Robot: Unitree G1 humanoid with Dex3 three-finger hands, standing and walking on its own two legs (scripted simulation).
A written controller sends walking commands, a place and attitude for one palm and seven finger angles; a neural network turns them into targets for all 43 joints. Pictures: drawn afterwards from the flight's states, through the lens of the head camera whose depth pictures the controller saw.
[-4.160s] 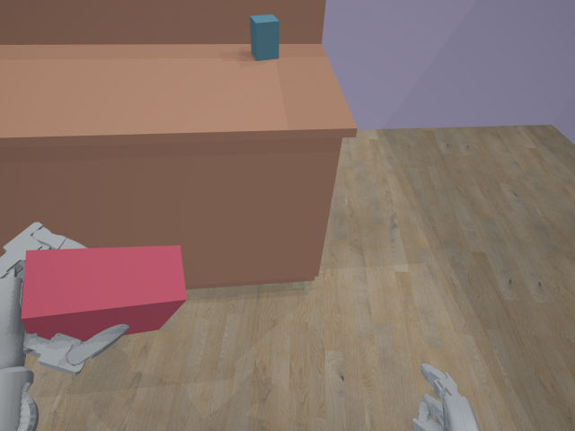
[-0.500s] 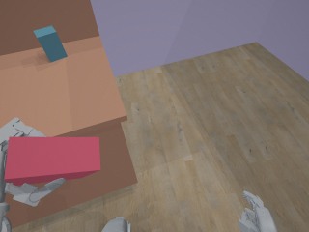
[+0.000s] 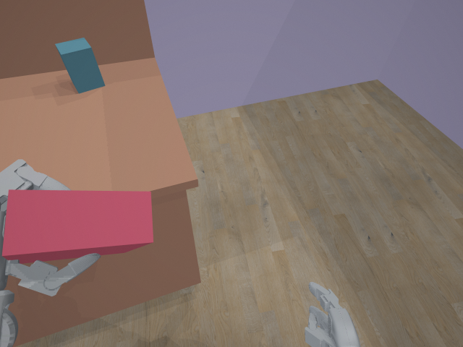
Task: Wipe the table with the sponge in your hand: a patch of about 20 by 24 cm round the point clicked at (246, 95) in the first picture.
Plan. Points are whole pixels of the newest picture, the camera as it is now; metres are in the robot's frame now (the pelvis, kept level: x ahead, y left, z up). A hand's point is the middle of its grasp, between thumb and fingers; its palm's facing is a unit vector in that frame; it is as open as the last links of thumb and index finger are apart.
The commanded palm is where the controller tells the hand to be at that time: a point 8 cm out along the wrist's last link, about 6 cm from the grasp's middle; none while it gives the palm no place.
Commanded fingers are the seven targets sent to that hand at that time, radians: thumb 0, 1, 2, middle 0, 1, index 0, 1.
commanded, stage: come to a stop and stand still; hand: left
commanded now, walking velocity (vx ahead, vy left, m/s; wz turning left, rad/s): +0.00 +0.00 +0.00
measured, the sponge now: (101, 227) +0.23 +0.19 +0.16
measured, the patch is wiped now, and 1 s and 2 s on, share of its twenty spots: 0.00 0.00 0.00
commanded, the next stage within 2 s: look again from close up in 1.20 s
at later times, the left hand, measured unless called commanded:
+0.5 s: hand (45, 243) +0.20 +0.24 +0.17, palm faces +0.40 -0.85 -0.35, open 10.3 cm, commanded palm +0.14 +0.26 +0.18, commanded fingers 0.00 0.10 1.30 -1.20 -1.60 -1.20 -1.60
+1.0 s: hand (36, 217) +0.22 +0.26 +0.17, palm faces +0.37 -0.86 -0.36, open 10.3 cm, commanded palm +0.17 +0.30 +0.18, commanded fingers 0.00 0.10 1.30 -1.20 -1.60 -1.20 -1.60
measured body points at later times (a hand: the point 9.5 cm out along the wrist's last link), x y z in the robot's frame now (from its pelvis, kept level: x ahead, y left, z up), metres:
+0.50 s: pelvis -0.04 -0.01 +0.00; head -0.04 +0.02 +0.45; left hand +0.17 +0.29 +0.19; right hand +0.11 -0.26 -0.05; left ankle +0.03 +0.10 -0.73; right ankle +0.00 -0.10 -0.73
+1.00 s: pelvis +0.00 +0.02 +0.01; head +0.02 +0.05 +0.46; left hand +0.20 +0.31 +0.19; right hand +0.18 -0.19 -0.06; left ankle +0.03 +0.10 -0.73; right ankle +0.01 -0.10 -0.73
